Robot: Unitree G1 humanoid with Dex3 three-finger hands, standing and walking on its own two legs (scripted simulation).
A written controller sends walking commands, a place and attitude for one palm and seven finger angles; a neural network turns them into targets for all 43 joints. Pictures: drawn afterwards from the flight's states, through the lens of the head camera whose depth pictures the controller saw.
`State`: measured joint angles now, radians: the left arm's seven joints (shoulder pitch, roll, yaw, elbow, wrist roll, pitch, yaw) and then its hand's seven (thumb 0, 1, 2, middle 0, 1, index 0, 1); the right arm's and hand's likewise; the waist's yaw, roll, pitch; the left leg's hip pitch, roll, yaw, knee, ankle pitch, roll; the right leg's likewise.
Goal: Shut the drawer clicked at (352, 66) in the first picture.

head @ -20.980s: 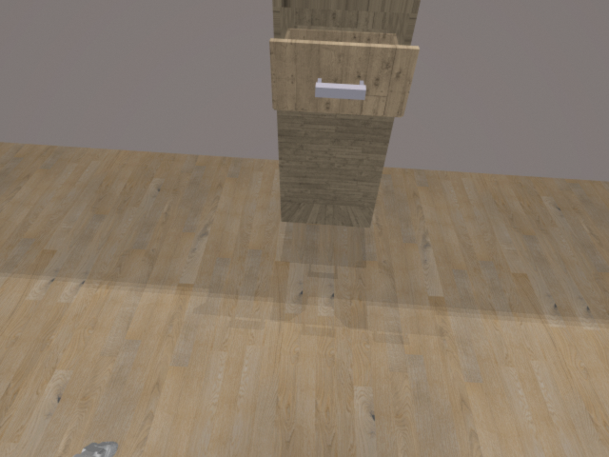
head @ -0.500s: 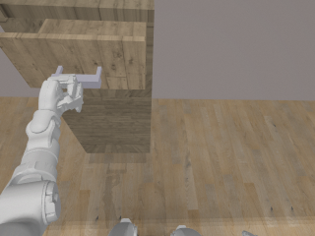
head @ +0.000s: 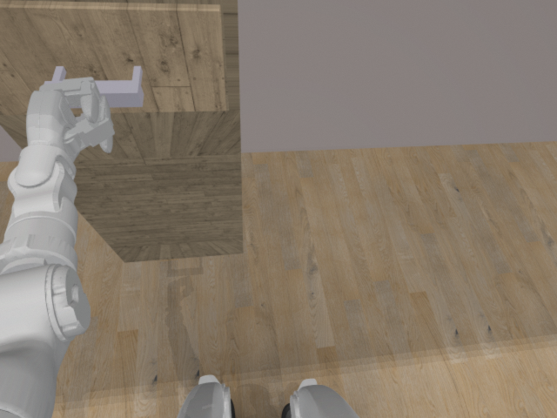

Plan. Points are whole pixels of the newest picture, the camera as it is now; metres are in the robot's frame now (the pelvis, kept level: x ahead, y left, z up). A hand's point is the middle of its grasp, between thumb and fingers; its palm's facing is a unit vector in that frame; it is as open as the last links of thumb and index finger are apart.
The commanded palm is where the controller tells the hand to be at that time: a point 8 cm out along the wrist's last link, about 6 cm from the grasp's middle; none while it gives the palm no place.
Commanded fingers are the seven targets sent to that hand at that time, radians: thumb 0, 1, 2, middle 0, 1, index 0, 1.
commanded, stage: push the drawer shut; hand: left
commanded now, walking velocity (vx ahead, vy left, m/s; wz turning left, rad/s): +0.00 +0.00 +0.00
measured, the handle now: (97, 83) +0.58 +0.23 +0.09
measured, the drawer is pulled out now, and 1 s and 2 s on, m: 0.01 0.00 0.00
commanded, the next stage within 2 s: pull the fist back off the drawer in 0.60 s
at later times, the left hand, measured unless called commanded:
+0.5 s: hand (93, 114) +0.52 +0.22 +0.10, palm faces +0.04 -1.00 -0.03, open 3.2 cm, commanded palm +0.55 +0.24 +0.09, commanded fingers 0.00 0.90 0.90 -1.40 -1.60 -1.40 -1.60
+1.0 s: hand (99, 114) +0.52 +0.21 +0.10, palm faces +0.05 -1.00 -0.04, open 3.2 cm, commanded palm +0.53 +0.24 +0.09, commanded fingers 0.00 0.90 0.90 -1.40 -1.60 -1.40 -1.60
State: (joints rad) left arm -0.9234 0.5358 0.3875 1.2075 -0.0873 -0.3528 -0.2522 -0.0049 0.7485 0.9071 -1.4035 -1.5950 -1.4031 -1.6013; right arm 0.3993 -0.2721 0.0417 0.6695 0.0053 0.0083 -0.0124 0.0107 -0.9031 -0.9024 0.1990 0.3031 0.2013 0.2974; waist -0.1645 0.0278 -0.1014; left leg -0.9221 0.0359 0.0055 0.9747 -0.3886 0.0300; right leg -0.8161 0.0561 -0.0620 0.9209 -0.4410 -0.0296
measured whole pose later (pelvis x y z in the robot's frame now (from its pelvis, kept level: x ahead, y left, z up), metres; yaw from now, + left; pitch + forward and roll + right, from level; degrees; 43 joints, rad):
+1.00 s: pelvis -0.02 +0.01 -0.01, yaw +1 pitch +22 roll -5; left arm -1.12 0.58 0.31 1.32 -0.05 -0.32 -0.18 0.02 0.61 0.95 -1.40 -1.59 -1.40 -1.60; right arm 0.42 -0.29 0.07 0.71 -0.02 -0.07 -0.01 0.01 -0.90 -0.90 0.20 0.30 0.20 0.30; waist -0.20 0.03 -0.09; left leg -1.04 0.02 -0.03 1.02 -0.36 0.04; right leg -0.91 0.04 -0.10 0.95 -0.42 -0.02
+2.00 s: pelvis +0.04 +0.00 +0.04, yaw +1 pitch +8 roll -1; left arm -0.23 0.33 0.27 0.40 -0.26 -0.16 -0.25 0.02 0.90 0.90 -1.40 -1.60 -1.40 -1.60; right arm 0.26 -0.27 0.02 0.57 0.07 -0.01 -0.04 0.01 -0.90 -0.90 0.20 0.30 0.20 0.30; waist -0.03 0.05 -0.10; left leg -0.52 0.00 0.03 0.74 -0.37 0.03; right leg -0.42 0.03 -0.03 0.68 -0.41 -0.02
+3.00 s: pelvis +0.04 -0.01 +0.06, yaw +1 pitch -4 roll +0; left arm 0.53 0.32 0.27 -0.43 -0.08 -0.11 0.10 0.02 0.89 0.90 -1.41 -1.59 -1.41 -1.60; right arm 0.19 -0.23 0.01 0.62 0.01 -0.09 -0.07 0.02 -0.90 -0.90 0.20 0.30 0.20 0.30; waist 0.07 0.07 0.00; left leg -0.13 0.00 0.03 0.44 -0.24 0.02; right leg -0.04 0.03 -0.02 0.40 -0.29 -0.03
